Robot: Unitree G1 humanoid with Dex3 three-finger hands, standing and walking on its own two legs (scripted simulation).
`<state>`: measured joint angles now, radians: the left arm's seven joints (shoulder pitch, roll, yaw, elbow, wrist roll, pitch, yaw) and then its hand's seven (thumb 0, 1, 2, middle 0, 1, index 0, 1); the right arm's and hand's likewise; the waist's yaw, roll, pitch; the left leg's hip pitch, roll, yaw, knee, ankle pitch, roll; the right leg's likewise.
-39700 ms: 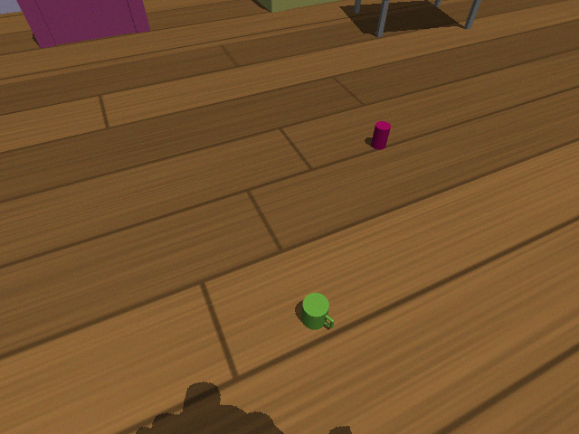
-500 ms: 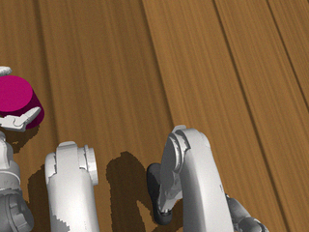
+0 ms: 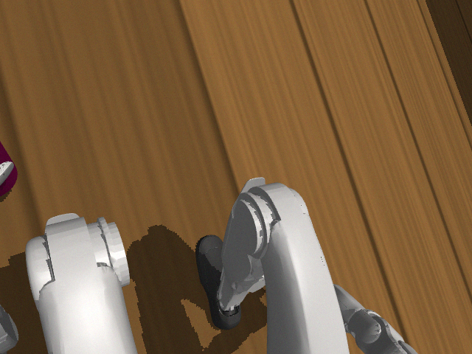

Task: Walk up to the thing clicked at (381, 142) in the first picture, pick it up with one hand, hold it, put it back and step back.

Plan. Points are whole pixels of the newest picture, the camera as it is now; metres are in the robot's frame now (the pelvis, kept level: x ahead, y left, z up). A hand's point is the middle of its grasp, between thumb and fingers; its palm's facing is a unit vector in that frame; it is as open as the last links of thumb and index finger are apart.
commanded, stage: lower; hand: left
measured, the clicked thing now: out of the picture +0.43 +0.28 -0.19
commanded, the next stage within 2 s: loosen in 0.68 s
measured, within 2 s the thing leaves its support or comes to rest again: rests again in 1.32 s
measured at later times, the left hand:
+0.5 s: hand out of the picture +0.43 +0.29 -0.18, palm faces +0.39 -0.92 -0.03, open 11.3 cm
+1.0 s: hand out of the picture +0.43 +0.29 -0.18, palm faces +0.40 -0.92 -0.01, open 11.2 cm
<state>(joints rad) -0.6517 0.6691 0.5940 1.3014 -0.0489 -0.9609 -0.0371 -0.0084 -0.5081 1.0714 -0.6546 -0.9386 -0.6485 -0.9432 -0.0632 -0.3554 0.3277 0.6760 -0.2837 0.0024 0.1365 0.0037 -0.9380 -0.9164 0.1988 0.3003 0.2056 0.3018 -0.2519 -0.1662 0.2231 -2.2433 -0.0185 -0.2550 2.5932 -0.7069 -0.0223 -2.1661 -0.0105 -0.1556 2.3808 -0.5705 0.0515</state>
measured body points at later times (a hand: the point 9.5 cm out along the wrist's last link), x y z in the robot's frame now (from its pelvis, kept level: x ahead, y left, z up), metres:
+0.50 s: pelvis -0.01 +0.01 -0.01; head +0.24 +0.16 +0.33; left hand +0.40 +0.33 -0.17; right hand +0.14 -0.26 -0.05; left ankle +0.08 +0.12 -0.26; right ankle +0.14 -0.13 -0.26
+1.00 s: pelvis -0.01 +0.01 -0.01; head +0.23 +0.18 +0.32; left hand +0.40 +0.33 -0.18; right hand +0.13 -0.25 -0.05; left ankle +0.08 +0.12 -0.26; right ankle +0.14 -0.12 -0.26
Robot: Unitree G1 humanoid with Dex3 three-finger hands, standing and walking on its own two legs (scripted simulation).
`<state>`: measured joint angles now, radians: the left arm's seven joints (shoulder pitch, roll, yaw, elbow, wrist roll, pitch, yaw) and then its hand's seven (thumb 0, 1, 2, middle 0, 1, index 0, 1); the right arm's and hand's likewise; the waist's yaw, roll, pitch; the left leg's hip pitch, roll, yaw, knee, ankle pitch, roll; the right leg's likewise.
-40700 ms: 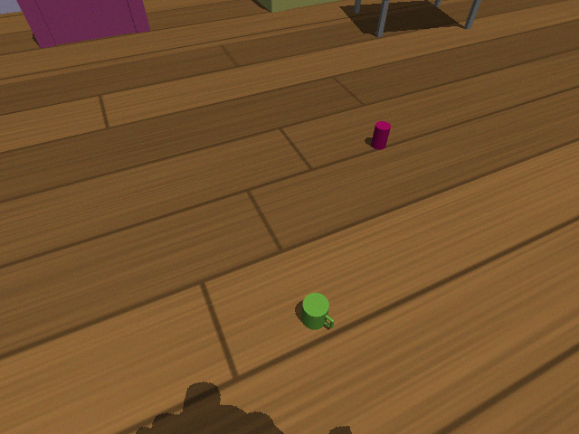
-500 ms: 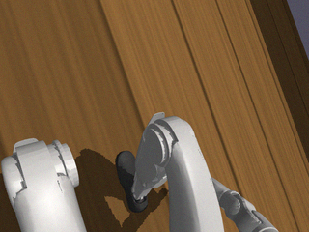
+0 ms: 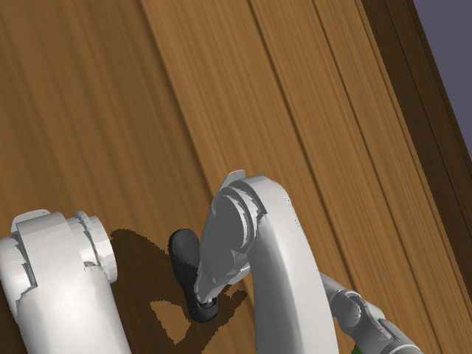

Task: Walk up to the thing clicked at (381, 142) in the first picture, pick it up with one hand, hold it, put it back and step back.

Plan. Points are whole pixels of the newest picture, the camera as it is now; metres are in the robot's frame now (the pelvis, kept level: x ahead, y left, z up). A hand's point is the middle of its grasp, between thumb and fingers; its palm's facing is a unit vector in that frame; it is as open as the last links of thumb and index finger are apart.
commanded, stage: open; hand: left
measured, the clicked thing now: out of the picture +0.43 +0.30 -0.22
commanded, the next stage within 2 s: withdraw in 0.22 s
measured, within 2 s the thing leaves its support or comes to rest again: rests again in 0.32 s
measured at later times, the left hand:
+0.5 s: hand out of the picture +0.43 +0.31 -0.16, palm faces +0.47 -0.88 +0.01, open 17.3 cm
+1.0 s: hand out of the picture +0.39 +0.39 -0.07, palm faces +0.39 -0.90 -0.20, open 17.6 cm
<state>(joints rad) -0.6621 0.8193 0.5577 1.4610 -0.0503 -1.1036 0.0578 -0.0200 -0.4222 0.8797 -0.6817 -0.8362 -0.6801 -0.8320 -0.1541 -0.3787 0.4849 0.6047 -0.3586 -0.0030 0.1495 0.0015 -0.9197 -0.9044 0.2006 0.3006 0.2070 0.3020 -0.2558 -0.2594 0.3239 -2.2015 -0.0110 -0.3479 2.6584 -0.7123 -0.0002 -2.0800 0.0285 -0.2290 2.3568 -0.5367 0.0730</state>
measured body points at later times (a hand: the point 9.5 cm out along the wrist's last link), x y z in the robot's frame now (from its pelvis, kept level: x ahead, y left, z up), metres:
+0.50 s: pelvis +0.00 +0.00 +0.00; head +0.23 +0.18 +0.33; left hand +0.40 +0.35 -0.16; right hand +0.16 -0.25 -0.03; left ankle +0.08 +0.12 -0.25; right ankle +0.16 -0.13 -0.25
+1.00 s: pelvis +0.01 +0.00 +0.04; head +0.20 +0.15 +0.41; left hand +0.37 +0.44 -0.06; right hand +0.19 -0.24 -0.04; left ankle +0.08 +0.12 -0.25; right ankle +0.16 -0.13 -0.25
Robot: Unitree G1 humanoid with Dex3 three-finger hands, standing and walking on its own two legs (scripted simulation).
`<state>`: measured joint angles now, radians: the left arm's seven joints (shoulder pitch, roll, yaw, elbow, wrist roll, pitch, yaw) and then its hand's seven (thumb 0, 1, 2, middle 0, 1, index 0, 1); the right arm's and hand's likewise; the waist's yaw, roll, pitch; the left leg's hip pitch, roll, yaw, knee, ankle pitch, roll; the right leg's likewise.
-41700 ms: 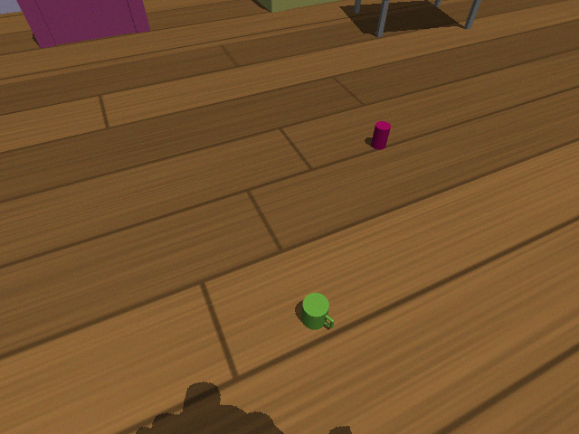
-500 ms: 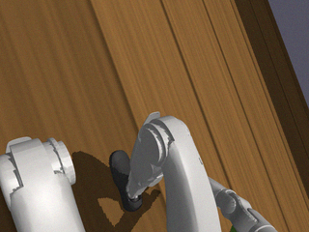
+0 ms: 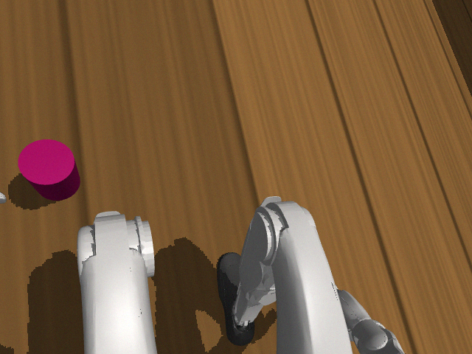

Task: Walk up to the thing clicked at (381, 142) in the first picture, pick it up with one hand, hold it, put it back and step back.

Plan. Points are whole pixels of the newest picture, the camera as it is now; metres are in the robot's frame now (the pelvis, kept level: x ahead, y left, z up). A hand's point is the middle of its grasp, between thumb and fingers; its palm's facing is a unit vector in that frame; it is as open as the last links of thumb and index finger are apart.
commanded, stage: home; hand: left
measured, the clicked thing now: (53, 172) +0.43 +0.27 -0.26
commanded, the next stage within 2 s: none
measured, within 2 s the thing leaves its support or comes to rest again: neither
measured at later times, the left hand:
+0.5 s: hand out of the picture +0.29 +0.30 +0.08, palm faces +0.22 -0.85 -0.47, open 17.4 cm
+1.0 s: hand out of the picture +0.26 +0.22 +0.28, palm faces +0.26 -0.90 -0.34, open 17.4 cm
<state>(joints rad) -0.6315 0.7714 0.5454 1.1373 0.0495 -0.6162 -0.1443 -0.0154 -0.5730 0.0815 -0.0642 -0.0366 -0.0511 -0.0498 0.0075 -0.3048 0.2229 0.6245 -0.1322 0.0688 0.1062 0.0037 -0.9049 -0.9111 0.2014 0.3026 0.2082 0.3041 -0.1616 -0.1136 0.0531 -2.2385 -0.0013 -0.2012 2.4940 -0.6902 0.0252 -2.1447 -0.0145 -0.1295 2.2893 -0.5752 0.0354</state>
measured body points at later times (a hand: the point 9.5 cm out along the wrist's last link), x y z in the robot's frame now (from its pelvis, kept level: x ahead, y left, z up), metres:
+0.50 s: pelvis +0.03 -0.02 +0.18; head +0.20 +0.03 +0.59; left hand +0.27 +0.35 +0.11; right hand +0.24 -0.24 +0.05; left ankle +0.08 +0.11 -0.29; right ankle +0.14 -0.14 -0.29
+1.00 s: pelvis +0.09 -0.01 +0.37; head +0.15 +0.01 +0.82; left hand +0.24 +0.27 +0.31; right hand +0.28 -0.23 +0.28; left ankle +0.08 +0.11 -0.29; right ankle +0.14 -0.14 -0.29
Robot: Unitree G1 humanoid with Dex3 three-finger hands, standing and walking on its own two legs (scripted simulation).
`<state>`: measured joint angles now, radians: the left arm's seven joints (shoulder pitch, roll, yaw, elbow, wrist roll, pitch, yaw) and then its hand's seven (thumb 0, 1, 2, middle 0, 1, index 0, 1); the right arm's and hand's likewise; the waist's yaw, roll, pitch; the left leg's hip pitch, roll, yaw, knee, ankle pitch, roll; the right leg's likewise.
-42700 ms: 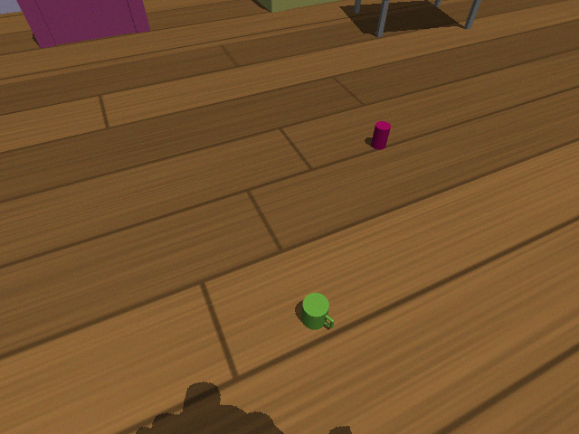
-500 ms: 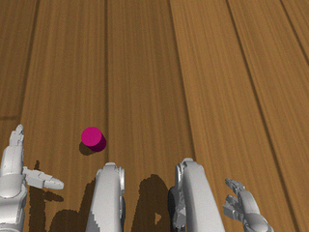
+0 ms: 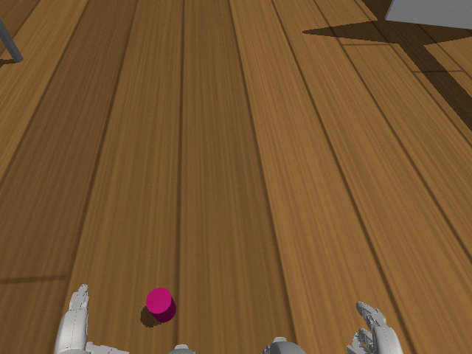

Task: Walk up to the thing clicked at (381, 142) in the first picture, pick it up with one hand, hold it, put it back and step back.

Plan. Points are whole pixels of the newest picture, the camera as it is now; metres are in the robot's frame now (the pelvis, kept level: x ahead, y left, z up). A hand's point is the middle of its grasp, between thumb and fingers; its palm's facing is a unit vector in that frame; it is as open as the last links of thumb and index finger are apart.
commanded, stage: home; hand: left
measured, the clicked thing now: (162, 305) +0.38 +0.22 -0.62
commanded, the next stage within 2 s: stand in 1.84 s
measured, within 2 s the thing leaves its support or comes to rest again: neither
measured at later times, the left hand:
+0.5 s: hand (106, 350) +0.17 +0.19 -0.03, palm faces +0.13 -0.95 -0.30, open 17.5 cm
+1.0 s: hand (113, 353) +0.17 +0.18 -0.03, palm faces +0.12 -0.95 -0.29, open 17.4 cm
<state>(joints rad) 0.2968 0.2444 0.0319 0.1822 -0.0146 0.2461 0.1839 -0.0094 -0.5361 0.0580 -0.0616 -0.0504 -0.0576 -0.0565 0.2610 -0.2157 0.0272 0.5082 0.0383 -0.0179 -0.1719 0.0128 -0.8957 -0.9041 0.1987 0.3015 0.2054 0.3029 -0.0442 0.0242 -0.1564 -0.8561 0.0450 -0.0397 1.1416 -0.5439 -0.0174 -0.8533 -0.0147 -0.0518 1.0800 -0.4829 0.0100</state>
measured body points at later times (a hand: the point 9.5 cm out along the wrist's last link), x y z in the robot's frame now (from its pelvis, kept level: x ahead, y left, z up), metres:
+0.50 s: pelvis +0.01 +0.00 +0.03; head +0.03 +0.00 +0.48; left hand +0.16 +0.24 -0.01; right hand +0.18 -0.23 -0.04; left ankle +0.01 +0.13 -0.66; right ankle +0.02 -0.13 -0.66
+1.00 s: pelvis +0.00 -0.01 +0.03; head +0.02 -0.01 +0.48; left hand +0.16 +0.23 +0.00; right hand +0.16 -0.24 -0.04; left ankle +0.01 +0.13 -0.66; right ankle +0.02 -0.13 -0.66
